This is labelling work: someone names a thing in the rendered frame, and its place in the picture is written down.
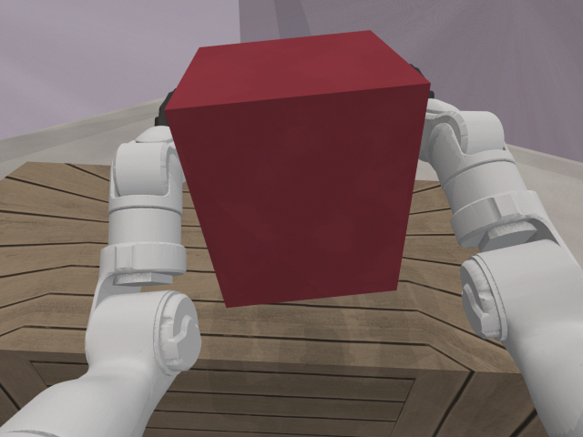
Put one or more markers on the robot left upper arm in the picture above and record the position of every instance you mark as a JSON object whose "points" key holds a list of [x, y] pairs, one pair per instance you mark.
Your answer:
{"points": [[137, 344]]}

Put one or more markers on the left robot hand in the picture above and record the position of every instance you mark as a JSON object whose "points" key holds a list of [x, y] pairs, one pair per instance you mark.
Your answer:
{"points": [[161, 120]]}

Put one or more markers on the robot right forearm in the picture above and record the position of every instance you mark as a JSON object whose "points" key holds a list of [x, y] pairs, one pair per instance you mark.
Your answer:
{"points": [[491, 206]]}

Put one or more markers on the robot left forearm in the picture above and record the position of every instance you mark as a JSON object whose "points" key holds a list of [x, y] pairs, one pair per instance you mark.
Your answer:
{"points": [[145, 209]]}

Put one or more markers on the pedestal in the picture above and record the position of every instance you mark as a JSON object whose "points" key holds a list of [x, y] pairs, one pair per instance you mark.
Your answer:
{"points": [[400, 363]]}

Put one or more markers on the robot right upper arm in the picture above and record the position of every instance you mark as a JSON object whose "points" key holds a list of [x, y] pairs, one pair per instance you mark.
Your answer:
{"points": [[530, 297]]}

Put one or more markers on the carton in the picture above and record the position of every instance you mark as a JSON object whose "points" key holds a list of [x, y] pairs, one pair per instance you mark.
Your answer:
{"points": [[300, 155]]}

